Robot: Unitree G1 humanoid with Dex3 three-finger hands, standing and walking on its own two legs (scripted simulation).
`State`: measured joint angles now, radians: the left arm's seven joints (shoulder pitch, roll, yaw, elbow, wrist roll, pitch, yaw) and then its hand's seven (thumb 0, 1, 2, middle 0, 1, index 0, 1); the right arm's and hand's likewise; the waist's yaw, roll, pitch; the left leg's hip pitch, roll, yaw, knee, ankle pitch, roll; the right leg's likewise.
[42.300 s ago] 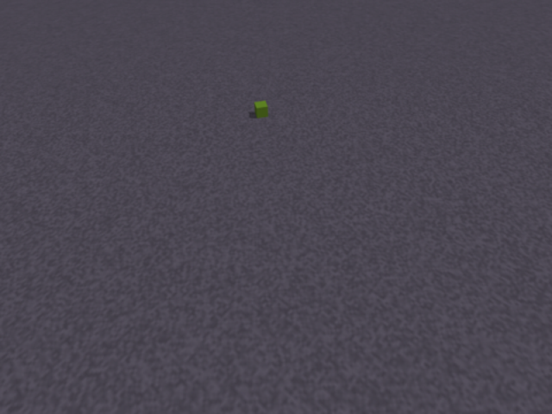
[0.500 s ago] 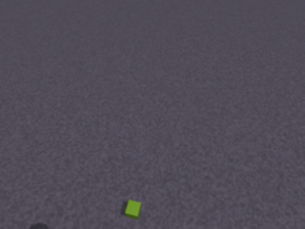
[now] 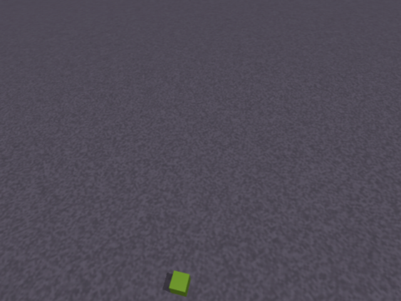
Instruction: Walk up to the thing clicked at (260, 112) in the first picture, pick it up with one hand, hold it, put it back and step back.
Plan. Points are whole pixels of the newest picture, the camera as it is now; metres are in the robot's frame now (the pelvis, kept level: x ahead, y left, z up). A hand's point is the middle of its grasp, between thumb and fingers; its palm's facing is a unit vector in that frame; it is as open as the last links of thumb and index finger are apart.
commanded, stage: stand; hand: left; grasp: from above
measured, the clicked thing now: (180, 283) +0.39 +0.15 -0.74
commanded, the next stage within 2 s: step back in 1.70 s
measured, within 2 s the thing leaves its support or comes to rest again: neither
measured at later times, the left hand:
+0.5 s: hand out of the picture +0.07 +0.23 -0.16, palm faces +0.00 -0.95 -0.33, open 7.4 cm
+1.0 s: hand out of the picture +0.09 +0.24 -0.16, palm faces -0.01 -0.94 -0.33, open 7.4 cm
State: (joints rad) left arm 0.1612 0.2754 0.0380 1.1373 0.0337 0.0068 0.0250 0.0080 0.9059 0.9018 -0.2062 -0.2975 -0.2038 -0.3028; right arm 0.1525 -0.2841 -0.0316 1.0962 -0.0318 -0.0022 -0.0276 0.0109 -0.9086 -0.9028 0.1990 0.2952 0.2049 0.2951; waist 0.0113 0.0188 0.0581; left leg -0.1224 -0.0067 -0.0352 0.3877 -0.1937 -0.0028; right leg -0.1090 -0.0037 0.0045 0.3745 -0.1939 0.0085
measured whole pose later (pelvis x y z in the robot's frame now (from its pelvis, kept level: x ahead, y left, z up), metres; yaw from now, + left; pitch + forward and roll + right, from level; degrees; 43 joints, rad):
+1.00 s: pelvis +0.01 +0.00 +0.00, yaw -1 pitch -3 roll +0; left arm 0.10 0.31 0.03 1.17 0.02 0.00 0.00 0.01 0.91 0.90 -0.21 -0.30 -0.20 -0.30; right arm 0.11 -0.32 -0.01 1.13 -0.02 -0.02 -0.02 0.01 -0.91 -0.90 0.20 0.30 0.20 0.30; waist 0.00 0.01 0.06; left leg -0.10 0.01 -0.02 0.33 -0.18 -0.01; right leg -0.10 0.01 0.02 0.32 -0.18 0.00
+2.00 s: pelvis -0.04 +0.01 -0.02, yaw -2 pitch -1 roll +1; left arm 0.05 0.40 0.04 0.93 0.03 0.03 0.01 0.01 0.90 0.90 -0.21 -0.30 -0.21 -0.30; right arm 0.08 -0.41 -0.06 0.96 0.00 0.05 0.01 0.01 -0.91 -0.90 0.20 0.29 0.20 0.29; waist -0.02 -0.03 0.17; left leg -0.37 -0.06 -0.05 0.89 -0.49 0.03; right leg -0.34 -0.02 0.05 0.59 -0.23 0.00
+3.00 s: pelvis -0.30 +0.03 -0.02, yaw -3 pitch -3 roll +0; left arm 0.12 0.38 0.06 0.78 0.03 0.07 0.00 0.01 0.90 0.90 -0.21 -0.30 -0.21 -0.30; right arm 0.19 -0.37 -0.04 0.88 -0.04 0.02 0.00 0.01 -0.91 -0.90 0.20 0.30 0.21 0.30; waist -0.01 -0.04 0.18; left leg -0.25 -0.03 -0.03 0.63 -0.34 0.02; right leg -0.47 0.05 0.07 0.87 -0.46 -0.01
